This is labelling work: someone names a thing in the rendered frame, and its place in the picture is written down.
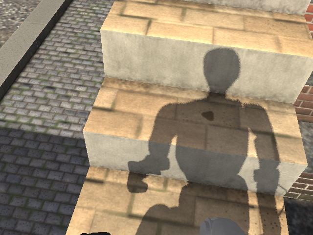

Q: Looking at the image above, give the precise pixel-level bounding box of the right robot thigh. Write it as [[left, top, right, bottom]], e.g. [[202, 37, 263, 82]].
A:
[[200, 216, 246, 235]]

